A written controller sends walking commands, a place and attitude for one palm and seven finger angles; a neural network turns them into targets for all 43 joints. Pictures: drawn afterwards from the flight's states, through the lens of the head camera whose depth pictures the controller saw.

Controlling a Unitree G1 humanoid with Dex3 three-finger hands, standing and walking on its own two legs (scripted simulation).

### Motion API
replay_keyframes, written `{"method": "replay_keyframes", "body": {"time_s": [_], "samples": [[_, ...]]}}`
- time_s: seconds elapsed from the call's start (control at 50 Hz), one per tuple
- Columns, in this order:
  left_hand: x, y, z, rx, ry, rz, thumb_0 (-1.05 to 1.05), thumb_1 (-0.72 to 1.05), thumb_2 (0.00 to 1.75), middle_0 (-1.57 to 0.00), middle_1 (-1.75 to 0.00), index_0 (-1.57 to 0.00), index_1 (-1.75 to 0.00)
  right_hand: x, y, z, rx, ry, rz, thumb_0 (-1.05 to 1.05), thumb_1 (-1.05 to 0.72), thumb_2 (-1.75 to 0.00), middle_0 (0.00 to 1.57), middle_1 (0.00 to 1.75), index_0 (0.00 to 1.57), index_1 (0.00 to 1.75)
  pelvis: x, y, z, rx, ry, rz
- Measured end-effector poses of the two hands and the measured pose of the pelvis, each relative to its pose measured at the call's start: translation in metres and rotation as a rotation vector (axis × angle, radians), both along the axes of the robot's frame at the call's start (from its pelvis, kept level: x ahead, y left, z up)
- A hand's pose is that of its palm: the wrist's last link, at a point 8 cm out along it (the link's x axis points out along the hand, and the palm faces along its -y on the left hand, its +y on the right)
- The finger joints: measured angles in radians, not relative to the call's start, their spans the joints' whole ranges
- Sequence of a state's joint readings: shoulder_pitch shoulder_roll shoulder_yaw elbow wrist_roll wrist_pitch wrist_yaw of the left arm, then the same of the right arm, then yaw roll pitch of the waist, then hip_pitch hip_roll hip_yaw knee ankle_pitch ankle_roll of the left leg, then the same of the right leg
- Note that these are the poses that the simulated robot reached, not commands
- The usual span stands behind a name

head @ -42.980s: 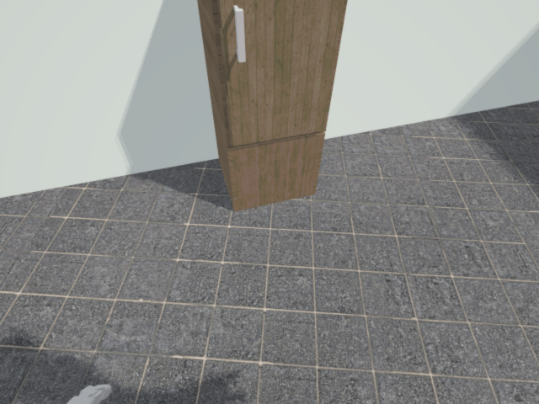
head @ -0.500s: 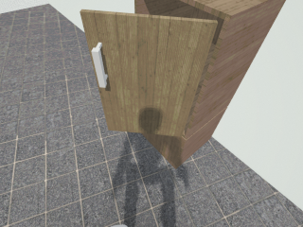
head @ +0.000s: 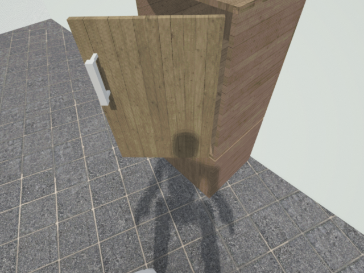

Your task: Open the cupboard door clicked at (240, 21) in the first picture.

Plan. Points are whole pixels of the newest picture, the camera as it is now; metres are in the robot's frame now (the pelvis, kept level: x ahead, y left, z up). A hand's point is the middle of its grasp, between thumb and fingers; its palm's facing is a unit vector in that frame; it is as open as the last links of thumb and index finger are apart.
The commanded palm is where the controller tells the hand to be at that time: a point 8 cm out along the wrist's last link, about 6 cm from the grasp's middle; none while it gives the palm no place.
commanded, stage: come to a stop and stand still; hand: left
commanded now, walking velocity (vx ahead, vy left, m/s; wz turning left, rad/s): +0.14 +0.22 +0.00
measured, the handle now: (100, 80) +0.60 +0.28 +0.10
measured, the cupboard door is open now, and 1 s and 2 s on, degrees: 45 45 45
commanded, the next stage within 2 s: look again from close up in 0.78 s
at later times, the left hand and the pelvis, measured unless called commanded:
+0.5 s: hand out of the picture -0.01 +0.20 -0.17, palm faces +0.10 -0.98 -0.19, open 7.4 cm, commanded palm none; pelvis +0.01 +0.02 +0.01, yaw +2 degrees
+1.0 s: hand out of the picture +0.00 +0.21 -0.17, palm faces +0.00 -0.98 -0.21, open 7.4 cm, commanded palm none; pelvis -0.01 +0.04 +0.01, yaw +1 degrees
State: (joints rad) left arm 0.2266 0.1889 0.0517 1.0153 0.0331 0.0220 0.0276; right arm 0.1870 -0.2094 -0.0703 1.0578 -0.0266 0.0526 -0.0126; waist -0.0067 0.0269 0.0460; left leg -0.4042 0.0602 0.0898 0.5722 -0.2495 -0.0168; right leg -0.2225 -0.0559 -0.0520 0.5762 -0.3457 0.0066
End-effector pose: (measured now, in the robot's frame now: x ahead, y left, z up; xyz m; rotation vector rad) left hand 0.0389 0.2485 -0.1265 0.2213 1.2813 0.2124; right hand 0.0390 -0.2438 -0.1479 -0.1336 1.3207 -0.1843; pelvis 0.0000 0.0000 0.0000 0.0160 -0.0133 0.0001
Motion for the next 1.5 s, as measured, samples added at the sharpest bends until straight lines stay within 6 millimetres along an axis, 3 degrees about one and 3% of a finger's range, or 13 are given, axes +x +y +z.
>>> {"method": "replay_keyframes", "body": {"time_s": [0.12, 0.24, 0.3, 0.42, 0.54, 0.64, 0.74, 0.94, 1.08, 1.2, 1.5], "samples": [[-0.023, -0.037, 0.012, -0.050, 0.058, -0.001, 0.00, 0.92, 0.90, -0.20, -0.30, -0.20, -0.30, -0.035, -0.011, 0.011, 0.037, 0.077, -0.022, 0.00, -0.91, -0.90, 0.20, 0.30, 0.20, 0.30, 0.003, -0.013, 0.017, 0.027, 0.010, -0.011], [-0.039, -0.038, 0.011, -0.064, 0.091, 0.055, 0.01, 0.93, 0.90, -0.20, -0.30, -0.20, -0.30, -0.053, -0.008, 0.016, 0.028, 0.176, 0.008, 0.00, -0.91, -0.90, 0.20, 0.30, 0.20, 0.30, 0.005, -0.011, 0.019, 0.023, 0.028, 0.022], [-0.048, -0.030, 0.006, -0.068, 0.104, 0.091, 0.01, 0.93, 0.90, -0.20, -0.30, -0.20, -0.30, -0.045, -0.001, 0.016, 0.012, 0.190, 0.041, 0.00, -0.91, -0.90, 0.20, 0.30, 0.20, 0.30, 0.005, -0.004, 0.017, 0.021, 0.029, 0.038], [-0.062, -0.009, -0.014, -0.088, 0.153, 0.125, 0.00, 0.92, 0.90, -0.20, -0.30, -0.20, -0.30, -0.010, 0.024, 0.013, -0.021, 0.090, 0.080, 0.00, -0.91, -0.90, 0.20, 0.30, 0.20, 0.30, 0.005, 0.014, 0.007, 0.001, 0.009, 0.040], [-0.054, -0.003, -0.016, -0.114, 0.149, 0.093, 0.00, 0.91, 0.90, -0.20, -0.30, -0.20, -0.30, 0.020, 0.042, 0.020, -0.030, -0.019, 0.084, 0.01, -0.94, -0.90, 0.20, 0.30, 0.20, 0.30, 0.007, 0.026, 0.010, -0.011, -0.004, 0.023], [-0.043, -0.001, -0.015, -0.127, 0.121, 0.059, 0.00, 0.91, 0.90, -0.20, -0.30, -0.20, -0.30, 0.024, 0.049, 0.023, -0.026, -0.054, 0.075, 0.00, -0.94, -0.90, 0.21, 0.30, 0.20, 0.30, 0.006, 0.033, 0.011, -0.012, -0.005, 0.014], [-0.038, 0.005, -0.015, -0.122, 0.112, 0.041, 0.01, 0.92, 0.90, -0.20, -0.30, -0.20, -0.30, 0.008, 0.050, 0.025, -0.032, -0.028, 0.058, 0.00, -0.94, -0.90, 0.21, 0.30, 0.20, 0.30, 0.006, 0.036, 0.012, -0.012, -0.009, 0.010], [-0.042, 0.008, -0.013, -0.094, 0.117, -0.001, 0.00, 0.91, 0.90, -0.20, -0.30, -0.20, -0.30, -0.047, 0.058, 0.017, 0.008, 0.090, 0.030, 0.00, -0.92, -0.90, 0.20, 0.30, 0.20, 0.30, -0.002, 0.038, 0.010, -0.019, -0.003, 0.009], [-0.047, 0.015, -0.006, -0.050, 0.104, -0.008, 0.00, 0.91, 0.90, -0.20, -0.30, -0.20, -0.30, -0.061, 0.064, 0.003, 0.057, 0.078, 0.039, 0.00, -0.91, -0.90, 0.20, 0.30, 0.20, 0.30, -0.010, 0.035, 0.005, -0.014, -0.009, 0.010], [-0.046, 0.009, -0.001, -0.032, 0.077, -0.010, 0.00, 0.91, 0.90, -0.20, -0.30, -0.20, -0.30, -0.059, 0.057, -0.002, 0.076, 0.050, 0.037, 0.01, -0.92, -0.90, 0.20, 0.30, 0.20, 0.30, -0.014, 0.025, 0.006, -0.004, -0.018, 0.004], [-0.061, -0.032, -0.005, -0.085, 0.096, 0.001, 0.01, 0.92, 0.90, -0.20, -0.30, -0.20, -0.30, -0.054, 0.020, 0.008, 0.040, 0.047, 0.046, 0.00, -0.91, -0.90, 0.20, 0.30, 0.20, 0.30, -0.019, -0.003, 0.009, 0.000, -0.008, 0.001]]}}
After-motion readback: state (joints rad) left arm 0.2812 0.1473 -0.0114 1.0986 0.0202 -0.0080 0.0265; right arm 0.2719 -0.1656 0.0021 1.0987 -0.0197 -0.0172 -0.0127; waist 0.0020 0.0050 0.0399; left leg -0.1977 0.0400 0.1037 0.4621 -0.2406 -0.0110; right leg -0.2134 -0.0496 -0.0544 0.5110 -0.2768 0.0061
